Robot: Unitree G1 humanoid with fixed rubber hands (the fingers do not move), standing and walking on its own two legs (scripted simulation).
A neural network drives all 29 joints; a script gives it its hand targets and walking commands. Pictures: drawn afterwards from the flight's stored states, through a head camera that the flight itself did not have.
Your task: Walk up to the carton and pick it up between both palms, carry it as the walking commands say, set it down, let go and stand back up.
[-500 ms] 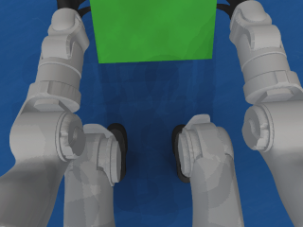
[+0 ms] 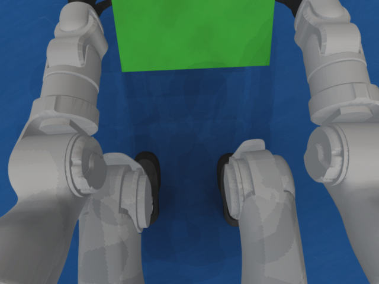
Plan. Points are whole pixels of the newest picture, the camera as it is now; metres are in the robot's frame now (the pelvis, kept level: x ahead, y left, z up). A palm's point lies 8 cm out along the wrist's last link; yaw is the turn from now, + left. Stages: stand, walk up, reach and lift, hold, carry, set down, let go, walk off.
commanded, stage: set down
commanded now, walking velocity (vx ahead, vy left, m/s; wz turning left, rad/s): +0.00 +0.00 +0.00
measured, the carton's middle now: out of the picture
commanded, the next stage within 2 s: none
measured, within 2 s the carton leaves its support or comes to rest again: rests again in 1.12 s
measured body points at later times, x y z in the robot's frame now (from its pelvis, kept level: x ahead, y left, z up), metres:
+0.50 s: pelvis +0.01 +0.00 +0.00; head +0.38 -0.04 +0.25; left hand +0.57 +0.13 -0.17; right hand +0.56 -0.21 -0.18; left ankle +0.12 +0.12 -0.33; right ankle +0.10 -0.12 -0.33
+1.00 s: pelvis +0.01 +0.00 +0.00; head +0.38 -0.04 +0.25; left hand +0.58 +0.13 -0.18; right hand +0.56 -0.22 -0.18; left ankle +0.12 +0.12 -0.33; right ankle +0.10 -0.12 -0.33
